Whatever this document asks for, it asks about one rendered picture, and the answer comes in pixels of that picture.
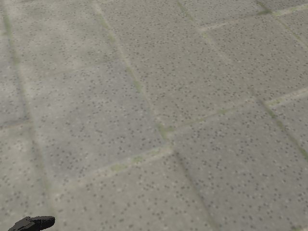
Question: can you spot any robot left hand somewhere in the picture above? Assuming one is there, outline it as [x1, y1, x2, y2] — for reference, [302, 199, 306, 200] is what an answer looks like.
[8, 216, 55, 231]

